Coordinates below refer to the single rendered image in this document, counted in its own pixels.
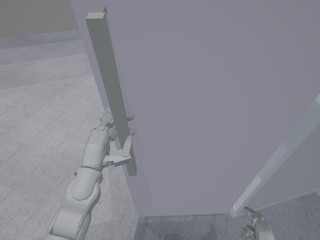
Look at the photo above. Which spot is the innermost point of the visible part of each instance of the handle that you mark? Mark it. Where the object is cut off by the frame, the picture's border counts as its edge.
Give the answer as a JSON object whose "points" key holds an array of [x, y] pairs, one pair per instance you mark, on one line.
{"points": [[100, 36]]}

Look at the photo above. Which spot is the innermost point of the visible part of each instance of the left robot hand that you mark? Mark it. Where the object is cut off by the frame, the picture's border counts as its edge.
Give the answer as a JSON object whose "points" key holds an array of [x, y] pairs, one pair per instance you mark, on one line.
{"points": [[98, 144]]}

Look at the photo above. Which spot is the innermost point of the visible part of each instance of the fridge door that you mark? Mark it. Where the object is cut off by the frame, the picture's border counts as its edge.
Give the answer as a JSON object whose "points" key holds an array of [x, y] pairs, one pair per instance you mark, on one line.
{"points": [[215, 85]]}

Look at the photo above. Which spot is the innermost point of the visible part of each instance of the right robot hand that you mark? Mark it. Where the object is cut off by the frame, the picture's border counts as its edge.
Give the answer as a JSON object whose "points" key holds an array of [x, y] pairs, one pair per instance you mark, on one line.
{"points": [[261, 230]]}

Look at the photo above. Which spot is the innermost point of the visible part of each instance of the left robot forearm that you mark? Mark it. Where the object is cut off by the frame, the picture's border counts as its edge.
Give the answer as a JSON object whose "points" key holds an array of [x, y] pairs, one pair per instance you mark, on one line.
{"points": [[72, 219]]}

